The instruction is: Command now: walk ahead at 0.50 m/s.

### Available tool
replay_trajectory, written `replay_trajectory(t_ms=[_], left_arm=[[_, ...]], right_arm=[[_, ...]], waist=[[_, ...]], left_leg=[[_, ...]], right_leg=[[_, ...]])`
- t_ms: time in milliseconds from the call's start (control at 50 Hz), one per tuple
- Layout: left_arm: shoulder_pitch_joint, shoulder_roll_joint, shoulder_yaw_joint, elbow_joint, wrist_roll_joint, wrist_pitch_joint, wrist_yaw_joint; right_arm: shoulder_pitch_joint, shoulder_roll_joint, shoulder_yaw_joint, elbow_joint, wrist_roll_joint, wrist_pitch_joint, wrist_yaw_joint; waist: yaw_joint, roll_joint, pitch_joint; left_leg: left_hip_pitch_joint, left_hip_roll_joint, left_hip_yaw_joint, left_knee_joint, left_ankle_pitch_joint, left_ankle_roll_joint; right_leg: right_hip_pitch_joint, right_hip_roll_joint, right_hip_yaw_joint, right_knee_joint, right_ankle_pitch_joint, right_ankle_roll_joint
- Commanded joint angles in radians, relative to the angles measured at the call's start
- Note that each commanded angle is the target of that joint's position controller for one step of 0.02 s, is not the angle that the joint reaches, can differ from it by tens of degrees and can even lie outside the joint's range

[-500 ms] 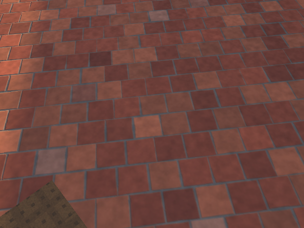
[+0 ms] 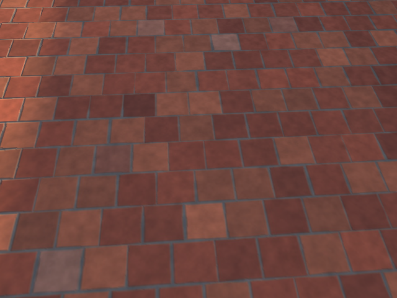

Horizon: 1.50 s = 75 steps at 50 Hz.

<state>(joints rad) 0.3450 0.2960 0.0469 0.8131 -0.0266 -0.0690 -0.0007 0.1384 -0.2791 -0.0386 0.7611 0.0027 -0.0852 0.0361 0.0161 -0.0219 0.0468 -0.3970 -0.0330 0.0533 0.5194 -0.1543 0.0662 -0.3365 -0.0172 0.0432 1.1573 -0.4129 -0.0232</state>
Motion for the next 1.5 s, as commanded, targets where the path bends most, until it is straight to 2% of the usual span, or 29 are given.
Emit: replay_trajectory(t_ms=[20,80,200,300,360,400,420,440,460,480,520,620,820,880,920,940,960,980,1000,1020,1040,1120,1200,1380,1420,1440,1460,1480,1500], left_arm=[[-0.027,0.11,0.032,-0.091,0.01,-0.016,0.003],[-0.019,0.069,0.023,-0.088,0.019,0.009,0.008],[-0.236,0.03,0.005,-0.142,0.022,-0.01,-0.005],[-0.367,0.044,0.004,-0.19,0.01,-0.023,-0.032],[-0.335,0.075,0.015,-0.193,0.013,-0.028,-0.042],[-0.1,0.146,0.054,-0.13,0.02,-0.032,-0.03],[0.083,0.223,0.075,-0.103,0.033,-0.028,-0.018],[0.104,0.27,0.084,-0.086,0.034,-0.021,-0.021],[0.099,0.162,0.058,-0.1,0.028,-0.02,-0.02],[0.036,0.129,0.046,-0.101,0.028,-0.022,-0.015],[-0.079,0.084,0.033,-0.102,0.033,-0.028,-0.016],[-0.136,0.079,0.041,-0.064,0.04,-0.057,-0.012],[-0.044,0.152,0.069,0.006,0.017,-0.014,0.014],[-0.061,0.186,0.081,0.008,0.003,0.01,0.02],[-0.091,0.205,0.085,-0.002,-0.005,0.028,0.025],[-0.1,0.187,0.076,-0.011,-0.003,0.029,0.029],[-0.027,0.071,0.042,-0.057,0.044,0.015,0.025],[-0.014,0.052,0.021,-0.078,0.039,-0.021,0.013],[-0.13,0.136,0.041,-0.095,-0.001,-0.04,0.004],[-0.166,0.125,0.037,-0.111,-0.008,-0.048,0.006],[-0.163,0.124,0.04,-0.094,0.014,-0.046,0.018],[-0.117,0.111,0.047,-0.091,0.038,0.006,0.03],[-0.184,0.082,0.035,-0.117,0.043,0.024,0.036],[-0.307,0.109,0.041,-0.161,0.029,0.012,0.008],[-0.25,0.116,0.049,-0.149,0.029,-0.002,0.006],[-0.208,0.154,0.056,-0.144,0.045,-0.007,0.009],[-0.218,0.202,0.058,-0.156,0.063,0.0,0.013],[-0.163,0.147,0.044,-0.116,0.076,0.009,0.009],[-0.171,0.085,0.027,-0.125,0.049,0.005,-0.002]], right_arm=[[0.062,-0.103,-0.027,-0.03,-0.019,-0.012,-0.005],[0.067,-0.124,-0.034,-0.008,-0.007,-0.029,-0.006],[0.141,-0.164,-0.042,0.035,0.006,-0.016,-0.027],[0.234,-0.186,-0.049,0.085,0.017,0.011,-0.031],[0.233,-0.201,-0.057,0.098,0.021,0.029,-0.04],[0.204,-0.181,-0.046,0.09,0.016,0.037,-0.042],[0.21,-0.117,-0.02,0.06,-0.01,0.034,-0.042],[0.349,-0.011,0.009,0.054,0.006,0.014,-0.035],[0.275,-0.132,-0.018,0.068,0.031,0.002,-0.032],[0.186,-0.174,-0.035,0.037,0.049,-0.004,-0.03],[0.129,-0.151,-0.039,0.026,0.029,0.002,-0.037],[0.148,-0.074,-0.038,0.021,0.028,0.056,-0.04],[-0.122,-0.041,-0.021,-0.102,0.019,0.047,0.012],[-0.101,-0.075,-0.038,-0.127,0.019,0.052,0.023],[0.078,-0.136,-0.076,-0.094,0.024,0.059,0.019],[0.24,-0.2,-0.112,-0.053,0.021,0.064,0.003],[0.274,-0.323,-0.138,-0.046,0.015,0.07,-0.019],[0.235,-0.323,-0.124,-0.101,0.002,0.054,-0.012],[0.209,-0.246,-0.1,-0.111,-0.001,0.041,-0.001],[0.164,-0.211,-0.092,-0.108,0.005,0.031,0.0],[0.109,-0.179,-0.085,-0.11,0.018,0.03,-0.003],[0.04,-0.171,-0.081,-0.137,-0.005,0.039,-0.024],[0.061,-0.189,-0.086,-0.128,0.012,0.064,-0.054],[0.059,-0.177,-0.079,-0.145,0.013,0.115,-0.076],[0.012,-0.166,-0.073,-0.164,0.019,0.116,-0.077],[0.029,-0.126,-0.059,-0.171,0.006,0.113,-0.077],[0.141,-0.065,-0.042,-0.163,-0.019,0.105,-0.077],[0.193,-0.088,-0.042,-0.163,-0.009,0.103,-0.077],[0.2,-0.139,-0.051,-0.134,-0.008,0.102,-0.075]], waist=[[-0.02,0.099,-0.083],[0.006,0.091,-0.055],[-0.063,0.064,0.001],[-0.106,0.069,0.029],[-0.064,0.092,0.002],[0.066,0.08,-0.149],[0.128,-0.032,-0.319],[0.053,-0.293,-0.435],[0.107,-0.164,-0.381],[0.1,-0.122,-0.237],[0.041,-0.054,-0.104],[-0.024,-0.052,-0.025],[0.06,-0.01,0.056],[0.014,-0.045,0.013],[-0.097,-0.06,-0.095],[-0.181,-0.021,-0.171],[-0.108,0.237,-0.253],[-0.079,0.247,-0.431],[-0.127,0.108,-0.38],[-0.096,0.078,-0.256],[-0.056,0.01,-0.173],[0.02,0.055,-0.145],[0.004,0.09,-0.171],[-0.037,0.162,-0.142],[0.012,0.176,-0.136],[0.014,0.118,-0.181],[-0.06,-0.106,-0.236],[-0.078,-0.279,-0.248],[-0.054,-0.181,-0.209]], left_leg=[[0.269,0.268,-0.365,-0.315,0.016,0.173],[0.189,0.254,-0.267,-0.381,0.121,0.198],[0.225,0.192,-0.116,-0.404,0.185,0.145],[0.388,0.26,-0.14,-0.344,0.188,0.136],[0.463,0.291,-0.164,-0.249,0.345,0.109],[0.381,0.213,-0.119,0.026,0.539,0.065],[0.171,0.142,-0.078,0.341,0.261,0.025],[-0.209,-0.025,-0.086,0.654,-0.403,-0.031],[-0.306,0.02,-0.205,0.756,-0.426,-0.025],[-0.356,0.063,-0.188,0.766,-0.335,-0.019],[-0.299,0.135,-0.165,0.685,-0.191,-0.033],[-0.247,0.175,-0.168,0.588,-0.061,-0.066],[-0.294,0.14,-0.039,0.138,0.162,-0.031],[-0.208,0.077,0.026,0.116,0.028,0.02],[0.035,-0.006,0.072,0.093,-0.029,0.072],[0.293,-0.028,0.031,0.021,0.054,0.11],[0.638,0.218,-0.384,0.021,0.208,0.239],[0.781,0.396,-0.85,-0.132,0.234,0.402],[0.737,0.37,-0.719,-0.159,0.351,0.341],[0.601,0.328,-0.56,-0.144,0.454,0.302],[0.462,0.274,-0.449,-0.144,0.5,0.256],[0.196,0.202,-0.316,-0.188,0.676,0.23],[0.191,0.155,-0.284,-0.156,0.65,0.19],[0.258,0.154,-0.494,-0.041,0.362,0.13],[0.241,0.107,-0.514,0.02,0.297,0.085],[0.195,0.066,-0.457,0.111,0.181,0.039],[0.054,-0.066,-0.317,0.292,-0.297,-0.016],[-0.088,-0.092,-0.256,0.409,-0.571,-0.068],[-0.122,-0.034,-0.273,0.495,-0.517,-0.097]], right_leg=[[-0.274,-0.116,0.045,0.005,0.11,-0.001],[-0.259,-0.131,0.027,-0.083,0.167,0.029],[-0.268,-0.1,-0.021,-0.474,0.5,0.047],[-0.3,-0.066,-0.026,-0.619,0.474,0.019],[-0.226,-0.039,-0.033,-0.66,0.353,-0.022],[0.137,-0.008,-0.063,-0.692,0.37,-0.072],[0.458,-0.2,0.136,-0.644,0.403,-0.134],[0.751,-0.408,0.581,-0.752,0.173,-0.271],[0.698,-0.385,0.609,-0.824,0.04,-0.234],[0.577,-0.359,0.456,-0.849,0.066,-0.195],[0.35,-0.291,0.265,-0.916,0.227,-0.17],[0.196,-0.251,0.02,-1.026,0.424,-0.17],[0.386,-0.264,-0.22,-1.006,0.551,-0.13],[0.462,-0.28,-0.257,-0.869,0.898,-0.099],[0.432,-0.254,-0.285,-0.599,1.119,-0.068],[0.292,-0.205,-0.299,-0.345,1.006,-0.021],[-0.115,-0.069,-0.285,0.034,0.248,0.054],[-0.317,0.086,-0.046,0.265,-0.261,0.082],[-0.386,0.024,0.052,0.287,-0.204,0.062],[-0.398,-0.014,0.039,0.219,-0.124,0.047],[-0.368,-0.055,0.031,0.138,-0.063,0.051],[-0.202,-0.064,0.018,-0.01,0.048,0.087],[-0.22,-0.024,0.019,-0.209,0.18,0.123],[-0.145,0.049,0.07,-0.559,0.194,0.1],[-0.013,0.042,0.054,-0.753,0.34,0.063],[0.128,-0.075,0.121,-0.784,0.558,0.017],[0.299,-0.263,0.324,-0.76,0.86,-0.096],[0.329,-0.377,0.582,-0.811,0.682,-0.251],[0.307,-0.332,0.589,-0.848,0.356,-0.256]])
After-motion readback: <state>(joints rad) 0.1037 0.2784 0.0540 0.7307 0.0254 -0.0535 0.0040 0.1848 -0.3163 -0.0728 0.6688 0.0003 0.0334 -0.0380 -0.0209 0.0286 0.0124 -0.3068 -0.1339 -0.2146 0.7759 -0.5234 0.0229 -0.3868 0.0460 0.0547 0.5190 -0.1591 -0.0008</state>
